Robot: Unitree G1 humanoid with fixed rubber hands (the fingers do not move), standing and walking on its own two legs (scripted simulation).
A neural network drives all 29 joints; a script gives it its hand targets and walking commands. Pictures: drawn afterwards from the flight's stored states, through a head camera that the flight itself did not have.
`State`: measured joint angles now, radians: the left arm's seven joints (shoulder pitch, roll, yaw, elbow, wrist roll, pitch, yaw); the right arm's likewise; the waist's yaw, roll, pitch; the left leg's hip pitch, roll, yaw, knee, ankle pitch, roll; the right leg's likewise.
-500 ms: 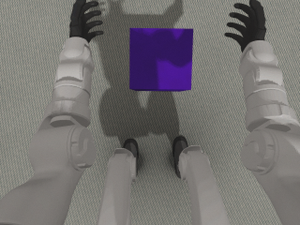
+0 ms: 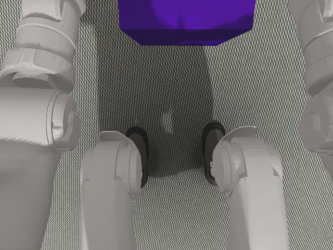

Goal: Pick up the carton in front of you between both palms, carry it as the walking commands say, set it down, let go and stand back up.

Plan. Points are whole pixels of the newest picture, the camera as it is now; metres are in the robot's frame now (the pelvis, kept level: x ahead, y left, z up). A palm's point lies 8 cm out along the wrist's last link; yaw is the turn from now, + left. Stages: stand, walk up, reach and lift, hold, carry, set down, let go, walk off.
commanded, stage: reach and lift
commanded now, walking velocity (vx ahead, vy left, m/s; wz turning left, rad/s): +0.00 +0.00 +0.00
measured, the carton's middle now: out of the picture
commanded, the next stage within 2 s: none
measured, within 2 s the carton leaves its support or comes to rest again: leaves its support in 1.04 s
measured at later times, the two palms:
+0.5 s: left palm out of the picture +0.59 +0.15 -0.20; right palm out of the picture +0.57 -0.19 -0.20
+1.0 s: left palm out of the picture +0.59 +0.13 -0.20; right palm out of the picture +0.57 -0.18 -0.20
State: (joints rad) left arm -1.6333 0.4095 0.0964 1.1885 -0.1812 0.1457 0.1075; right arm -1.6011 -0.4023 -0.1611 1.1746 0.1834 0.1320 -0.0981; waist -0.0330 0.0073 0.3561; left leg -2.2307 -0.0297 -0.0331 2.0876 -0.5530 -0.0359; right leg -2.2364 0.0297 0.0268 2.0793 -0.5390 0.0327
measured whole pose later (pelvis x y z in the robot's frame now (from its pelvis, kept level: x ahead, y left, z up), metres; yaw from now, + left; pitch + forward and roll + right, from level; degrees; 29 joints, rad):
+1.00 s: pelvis +0.01 +0.00 -0.04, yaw +0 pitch +34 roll +0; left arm -1.55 0.29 0.21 0.97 -0.09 0.24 0.09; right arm -1.52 -0.31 -0.24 0.94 0.11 0.24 -0.08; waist -0.03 0.01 0.46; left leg -2.23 -0.05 -0.04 2.26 -0.63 -0.04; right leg -2.23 0.02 0.02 2.26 -0.62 0.03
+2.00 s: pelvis +0.03 +0.00 +0.19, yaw +0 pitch +38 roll +0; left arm -0.85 -0.08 0.46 0.62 0.25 0.41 0.03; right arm -0.83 0.06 -0.47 0.60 -0.24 0.42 -0.02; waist -0.01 0.02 -0.24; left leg -1.63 -0.05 -0.06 1.45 -0.48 -0.03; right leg -1.63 0.04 0.06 1.44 -0.47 0.03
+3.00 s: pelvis +0.09 +0.00 +0.38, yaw +0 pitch -4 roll +0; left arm -0.33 -0.17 0.32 0.41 0.31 0.61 -0.02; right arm -0.33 0.17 -0.32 0.41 -0.31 0.61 0.02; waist 0.00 0.00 -0.01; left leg -0.18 -0.01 -0.07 0.47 -0.22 -0.01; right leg -0.18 0.01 0.07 0.46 -0.21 0.01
